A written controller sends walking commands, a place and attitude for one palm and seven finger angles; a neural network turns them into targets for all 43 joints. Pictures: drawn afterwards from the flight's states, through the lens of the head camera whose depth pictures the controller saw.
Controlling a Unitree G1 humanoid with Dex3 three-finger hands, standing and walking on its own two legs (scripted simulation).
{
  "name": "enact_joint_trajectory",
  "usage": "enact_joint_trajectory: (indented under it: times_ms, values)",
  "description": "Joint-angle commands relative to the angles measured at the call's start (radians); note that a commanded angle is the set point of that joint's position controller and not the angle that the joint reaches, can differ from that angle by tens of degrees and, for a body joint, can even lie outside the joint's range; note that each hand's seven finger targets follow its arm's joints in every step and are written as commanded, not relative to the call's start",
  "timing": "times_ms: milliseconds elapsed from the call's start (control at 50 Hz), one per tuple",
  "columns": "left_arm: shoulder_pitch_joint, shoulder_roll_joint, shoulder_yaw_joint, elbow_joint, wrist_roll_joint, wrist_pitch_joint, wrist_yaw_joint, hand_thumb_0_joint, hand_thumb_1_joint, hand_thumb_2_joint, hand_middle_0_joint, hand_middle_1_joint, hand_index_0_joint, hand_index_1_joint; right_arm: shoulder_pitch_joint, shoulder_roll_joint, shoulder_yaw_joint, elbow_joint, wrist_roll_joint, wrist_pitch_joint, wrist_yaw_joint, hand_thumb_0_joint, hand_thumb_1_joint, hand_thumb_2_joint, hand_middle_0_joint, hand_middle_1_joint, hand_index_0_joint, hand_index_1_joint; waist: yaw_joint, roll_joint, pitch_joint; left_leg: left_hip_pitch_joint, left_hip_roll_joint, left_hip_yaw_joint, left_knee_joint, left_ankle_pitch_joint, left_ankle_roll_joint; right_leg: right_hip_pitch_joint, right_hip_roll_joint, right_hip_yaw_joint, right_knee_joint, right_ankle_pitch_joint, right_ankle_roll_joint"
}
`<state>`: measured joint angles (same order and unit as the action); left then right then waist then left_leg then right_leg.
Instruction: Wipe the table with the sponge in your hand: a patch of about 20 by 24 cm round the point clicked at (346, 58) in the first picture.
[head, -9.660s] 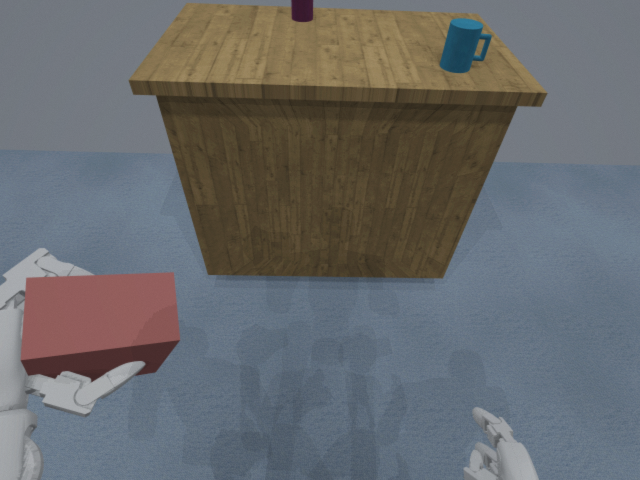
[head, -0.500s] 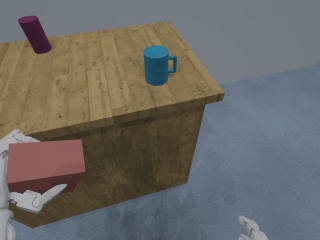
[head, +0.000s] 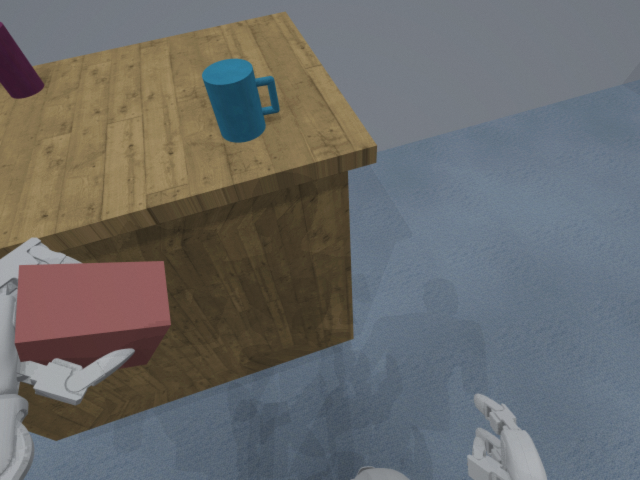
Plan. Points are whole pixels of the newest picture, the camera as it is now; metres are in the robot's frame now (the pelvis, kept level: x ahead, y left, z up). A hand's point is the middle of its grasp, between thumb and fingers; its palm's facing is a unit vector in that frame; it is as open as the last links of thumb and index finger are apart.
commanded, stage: come to a stop and stand still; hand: left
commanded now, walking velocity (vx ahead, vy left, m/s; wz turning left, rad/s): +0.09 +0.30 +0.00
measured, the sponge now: (114, 321) +0.24 +0.21 +0.14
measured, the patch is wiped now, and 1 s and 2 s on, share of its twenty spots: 0.00 0.00 0.00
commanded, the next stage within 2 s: look again from close up in 1.98 s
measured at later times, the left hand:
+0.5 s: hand (221, 378) +0.18 +0.08 +0.17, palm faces +0.34 -0.71 -0.62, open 10.0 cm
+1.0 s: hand (292, 376) +0.16 +0.02 +0.22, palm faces +0.36 -0.79 -0.50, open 10.0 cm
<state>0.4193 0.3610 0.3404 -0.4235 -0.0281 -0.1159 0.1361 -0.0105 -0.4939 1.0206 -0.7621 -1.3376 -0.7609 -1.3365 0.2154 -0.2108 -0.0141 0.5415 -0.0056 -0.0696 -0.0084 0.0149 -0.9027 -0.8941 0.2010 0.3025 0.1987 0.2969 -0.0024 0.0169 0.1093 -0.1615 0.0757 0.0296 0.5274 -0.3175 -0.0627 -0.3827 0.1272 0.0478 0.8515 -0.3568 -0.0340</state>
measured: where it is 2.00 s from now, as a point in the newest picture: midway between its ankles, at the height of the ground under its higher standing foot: outside the picture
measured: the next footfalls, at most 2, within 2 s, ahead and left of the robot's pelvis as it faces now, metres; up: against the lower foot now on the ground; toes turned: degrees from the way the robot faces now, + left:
right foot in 0.02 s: +0.06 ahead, -0.04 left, +0.00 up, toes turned +8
left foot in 0.38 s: +0.01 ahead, +0.04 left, +0.00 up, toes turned +9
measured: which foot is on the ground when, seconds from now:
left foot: down 0.00-0.02, up 0.04-0.36, down 0.38-0.48, up 0.50-1.00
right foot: up 0.00-0.00, down 0.02-0.34, up 0.36-0.46, down 0.48-1.00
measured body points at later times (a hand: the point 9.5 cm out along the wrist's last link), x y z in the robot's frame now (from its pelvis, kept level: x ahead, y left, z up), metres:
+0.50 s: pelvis -0.03 -0.14 -0.03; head +0.01 -0.21 +0.41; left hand +0.15 +0.12 +0.20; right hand +0.19 -0.39 -0.12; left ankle -0.03 +0.03 -0.71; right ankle +0.01 -0.22 -0.73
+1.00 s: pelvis -0.05 -0.20 +0.03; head -0.02 -0.24 +0.48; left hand +0.14 +0.06 +0.25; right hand +0.12 -0.46 -0.06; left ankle -0.06 -0.02 -0.66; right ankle +0.01 -0.22 -0.72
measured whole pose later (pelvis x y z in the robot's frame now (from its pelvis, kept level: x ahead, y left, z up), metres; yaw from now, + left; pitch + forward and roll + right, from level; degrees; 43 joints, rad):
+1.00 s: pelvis -0.05 -0.20 +0.03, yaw +1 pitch +0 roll +7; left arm 0.50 0.40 0.36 -0.53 -0.04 -0.26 0.15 -0.01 -0.50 1.02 -0.76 -1.33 -0.76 -1.33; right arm 0.18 -0.27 -0.06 0.58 0.03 -0.07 0.01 0.02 -0.91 -0.89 0.20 0.30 0.20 0.30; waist -0.03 -0.04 0.06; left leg -0.38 -0.02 0.02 0.77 -0.30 -0.03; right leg -0.26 0.05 0.05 0.33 -0.07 -0.12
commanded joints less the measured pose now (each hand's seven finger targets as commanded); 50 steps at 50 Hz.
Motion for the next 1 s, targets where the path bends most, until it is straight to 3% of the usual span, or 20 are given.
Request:
enact_joint_trajectory:
  times_ms: [0, 40, 60, 120, 180, 260, 300, 320, 340, 360, 380, 420, 440, 460, 480, 520, 600, 640, 780, 980]
  values:
    - [0.026, 0.292, 0.238, -0.283, -0.024, -0.103, 0.025, 0.0, 0.1, 1.3, -1.2, -1.6, -1.2, -1.6, -0.103, -0.091, -0.056, -0.141, 0.031, -0.041, -0.008, 0.0, -0.9, -0.9, 0.2, 0.3, 0.2, 0.3, 0.031, -0.396, -0.125, -0.339, -0.113, -0.037, 0.416, -0.135, 0.046, 0.262, -0.273, 0.388, -0.598, 0.209, 0.177]
    - [0.049, 0.295, 0.273, -0.204, -0.02, -0.134, 0.029, 0.0, 0.1, 1.3, -1.2, -1.6, -1.2, -1.6, -0.116, -0.092, -0.043, -0.114, 0.029, -0.021, -0.007, 0.0, -0.9, -0.9, 0.2, 0.3, 0.2, 0.3, 0.019, -0.359, -0.242, -0.364, -0.09, -0.102, 0.557, -0.122, 0.039, 0.322, -0.376, 0.415, -0.577, 0.376, 0.094]
    - [0.065, 0.265, 0.257, -0.245, -0.026, -0.149, 0.019, 0.0, 0.1, 1.3, -1.2, -1.6, -1.2, -1.6, -0.103, -0.127, -0.073, -0.116, 0.036, -0.013, 0.001, 0.0, -0.9, -0.9, 0.2, 0.3, 0.2, 0.3, 0.006, -0.263, -0.23, -0.357, -0.107, -0.133, 0.584, -0.078, 0.036, 0.315, -0.362, 0.52, -0.59, 0.361, 0.168]
    - [0.143, 0.279, 0.291, -0.217, -0.039, -0.17, 0.03, 0.0, 0.1, 1.3, -1.2, -1.6, -1.2, -1.6, -0.131, -0.098, -0.06, -0.063, 0.042, 0.007, 0.004, 0.0, -0.9, -0.9, 0.2, 0.3, 0.2, 0.3, -0.007, -0.05, -0.287, -0.257, -0.115, -0.061, 0.453, -0.041, 0.021, 0.354, -0.281, 0.32, -0.527, 0.702, 0.267]
    - [0.096, 0.218, 0.205, -0.162, -0.031, -0.16, 0.044, 0.0, 0.1, 1.3, -1.2, -1.6, -1.2, -1.6, -0.15, -0.099, -0.053, -0.068, 0.038, 0.007, 0.004, 0.0, -0.9, -0.9, 0.2, 0.3, 0.2, 0.3, -0.015, -0.149, -0.306, -0.144, -0.149, 0.056, 0.213, -0.065, 0.045, 0.414, -0.26, 0.163, -0.488, 0.915, 0.244]
    - [0.001, 0.204, 0.124, -0.115, -0.031, -0.123, 0.027, 0.0, 0.1, 1.3, -1.2, -1.6, -1.2, -1.6, -0.157, -0.118, -0.057, -0.063, 0.038, 0.002, 0.029, 0.0, -0.9, -0.9, 0.2, 0.3, 0.2, 0.3, -0.027, -0.164, -0.182, 0.062, -0.163, 0.16, -0.032, -0.098, 0.1, 0.225, -0.26, 0.149, -0.512, 0.753, 0.263]
    - [0.035, 0.214, 0.119, -0.126, -0.055, -0.115, 0.024, 0.0, 0.1, 1.3, -1.2, -1.6, -1.2, -1.6, -0.173, -0.132, -0.052, -0.073, 0.046, 0.004, 0.048, 0.0, -0.9, -0.9, 0.2, 0.3, 0.2, 0.3, -0.057, 0.104, -0.168, 0.162, 0.002, 0.051, -0.203, 0.019, 0.207, 0.074, -0.145, 0.042, -0.063, 0.564, 0.318]
    - [0.048, 0.24, 0.148, -0.188, -0.065, -0.132, 0.034, 0.0, 0.1, 1.3, -1.2, -1.6, -1.2, -1.6, -0.204, -0.128, -0.05, -0.108, 0.028, -0.017, 0.047, 0.0, -0.9, -0.9, 0.2, 0.3, 0.2, 0.3, -0.047, 0.408, -0.188, 0.127, 0.262, -0.183, -0.211, 0.184, 0.319, -0.075, -0.119, 0.079, 0.426, -0.091, 0.223]
    - [0.093, 0.253, 0.185, -0.238, -0.039, -0.148, 0.048, 0.0, 0.1, 1.3, -1.2, -1.6, -1.2, -1.6, -0.188, -0.099, -0.05, -0.145, 0.004, -0.037, 0.038, 0.0, -0.9, -0.9, 0.2, 0.3, 0.2, 0.3, 0.001, 0.374, -0.179, -0.113, 0.343, -0.323, -0.141, 0.247, 0.379, -0.079, -0.178, 0.262, 0.687, -0.346, 0.063]
    - [0.076, 0.252, 0.199, -0.305, -0.027, -0.153, 0.041, 0.0, 0.1, 1.3, -1.2, -1.6, -1.2, -1.6, -0.185, -0.11, -0.066, -0.117, 0.01, -0.05, 0.035, 0.0, -0.9, -0.9, 0.2, 0.3, 0.2, 0.3, 0.015, 0.231, -0.136, -0.149, 0.301, -0.214, -0.118, 0.273, 0.323, -0.149, -0.196, 0.292, 0.585, -0.351, 0.026]
    - [0.042, 0.258, 0.214, -0.393, -0.044, -0.169, 0.03, 0.0, 0.1, 1.3, -1.2, -1.6, -1.2, -1.6, -0.18, -0.164, -0.101, -0.089, 0.014, -0.055, 0.039, 0.0, -0.9, -0.9, 0.2, 0.3, 0.2, 0.3, 0.017, 0.154, -0.128, -0.072, 0.272, -0.118, -0.022, 0.288, 0.206, -0.226, -0.244, 0.308, 0.383, -0.338, 0.002]
    - [0.154, 0.419, 0.363, -0.311, -0.068, -0.127, 0.034, 0.0, 0.1, 1.3, -1.2, -1.6, -1.2, -1.6, -0.16, -0.153, -0.072, -0.13, 0.027, -0.045, 0.01, 0.0, -0.9, -0.9, 0.2, 0.3, 0.2, 0.3, 0.047, 0.166, -0.194, -0.32, 0.169, 0.009, 0.054, 0.039, 0.181, 0.12, -0.264, 0.066, 0.012, -0.146, 0.029]
    - [0.098, 0.414, 0.362, -0.359, -0.053, -0.113, 0.035, 0.0, 0.1, 1.3, -1.2, -1.6, -1.2, -1.6, -0.17, -0.129, -0.064, -0.138, 0.03, -0.036, 0.006, 0.0, -0.9, -0.9, 0.2, 0.3, 0.2, 0.3, 0.06, -0.071, -0.143, -0.492, 0.048, 0.028, 0.294, -0.149, 0.105, 0.275, -0.251, 0.116, -0.243, 0.032, 0.033]
    - [0.003, 0.418, 0.354, -0.366, -0.053, -0.123, 0.036, 0.0, 0.1, 1.3, -1.2, -1.6, -1.2, -1.6, -0.167, -0.108, -0.065, -0.123, 0.029, -0.029, 0.006, 0.0, -0.9, -0.9, 0.2, 0.3, 0.2, 0.3, 0.025, -0.479, -0.146, -0.534, -0.128, 0.041, 0.646, -0.285, 0.042, 0.202, -0.392, 0.49, -0.489, 0.001, 0.002]
    - [-0.03, 0.4, 0.363, -0.31, -0.066, -0.133, 0.033, 0.0, 0.1, 1.3, -1.2, -1.6, -1.2, -1.6, -0.174, -0.127, -0.065, -0.133, 0.015, -0.025, 0.012, 0.0, -0.9, -0.9, 0.2, 0.3, 0.2, 0.3, 0.006, -0.524, -0.154, -0.514, -0.147, -0.116, 0.811, -0.236, 0.016, 0.109, -0.502, 0.69, -0.656, -0.082, -0.003]
    - [-0.053, 0.332, 0.308, -0.246, -0.061, -0.14, 0.013, 0.0, 0.1, 1.3, -1.2, -1.6, -1.2, -1.6, -0.171, -0.142, -0.083, -0.103, 0.025, -0.016, 0.027, 0.0, -0.9, -0.9, 0.2, 0.3, 0.2, 0.3, -0.011, -0.337, -0.104, -0.49, -0.123, -0.182, 0.857, -0.071, 0.013, 0.054, -0.473, 0.756, -0.71, -0.299, 0.094]
    - [0.083, 0.239, 0.267, -0.039, -0.069, -0.157, -0.011, 0.0, 0.1, 1.3, -1.2, -1.6, -1.2, -1.6, -0.117, -0.111, -0.06, -0.043, 0.041, -0.005, 0.028, 0.0, -0.9, -0.9, 0.2, 0.3, 0.2, 0.3, -0.014, -0.197, -0.188, -0.484, -0.101, -0.112, 0.796, 0.075, -0.002, 0.276, -0.326, 0.294, -0.464, 0.358, 0.114]
    - [0.045, 0.178, 0.196, 0.019, -0.064, -0.156, -0.007, 0.0, 0.1, 1.3, -1.2, -1.6, -1.2, -1.6, -0.114, -0.113, -0.057, -0.037, 0.047, -0.01, 0.025, 0.0, -0.9, -0.9, 0.2, 0.3, 0.2, 0.3, -0.013, -0.182, -0.219, -0.46, -0.107, -0.081, 0.729, 0.088, 0.003, 0.336, -0.313, 0.233, -0.465, 0.423, 0.151]
    - [-0.087, 0.197, 0.111, -0.157, -0.039, -0.171, 0.028, 0.0, 0.1, 1.3, -1.2, -1.6, -1.2, -1.6, -0.139, -0.129, -0.048, -0.057, 0.035, -0.069, 0.021, 0.0, -0.9, -0.9, 0.2, 0.3, 0.2, 0.3, 0.011, -0.191, -0.188, -0.422, -0.1, -0.042, 0.539, 0.061, 0.029, 0.369, -0.353, 0.237, -0.573, 0.338, 0.163]
    - [0.15, 0.224, 0.243, -0.217, -0.035, -0.175, 0.061, 0.0, 0.1, 1.3, -1.2, -1.6, -1.2, -1.6, -0.056, -0.096, -0.05, -0.119, 0.037, -0.027, 0.008, 0.0, -0.9, -0.9, 0.2, 0.3, 0.2, 0.3, 0.019, -0.139, -0.263, -0.24, -0.086, 0.002, 0.102, -0.01, 0.052, 0.331, -0.362, 0.282, -0.69, 0.055, -0.001]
